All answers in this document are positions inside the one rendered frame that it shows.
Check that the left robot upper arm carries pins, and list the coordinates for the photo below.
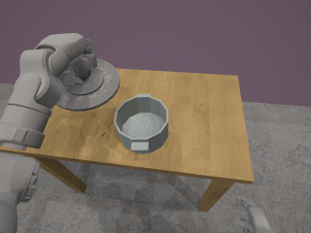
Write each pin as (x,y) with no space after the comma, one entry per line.
(18,178)

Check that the robot left hand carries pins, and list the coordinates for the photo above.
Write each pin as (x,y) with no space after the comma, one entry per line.
(73,44)

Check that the pot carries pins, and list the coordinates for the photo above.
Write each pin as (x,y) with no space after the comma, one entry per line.
(142,123)

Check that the left robot forearm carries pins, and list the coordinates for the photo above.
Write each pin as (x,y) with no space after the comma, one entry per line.
(36,91)

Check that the robot right hand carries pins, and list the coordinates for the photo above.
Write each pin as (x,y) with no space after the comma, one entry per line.
(255,220)

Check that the table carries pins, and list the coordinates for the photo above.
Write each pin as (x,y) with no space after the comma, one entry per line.
(207,136)

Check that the lid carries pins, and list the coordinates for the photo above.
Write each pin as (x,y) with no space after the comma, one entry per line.
(98,89)

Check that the knob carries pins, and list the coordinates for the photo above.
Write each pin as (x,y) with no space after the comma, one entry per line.
(83,69)

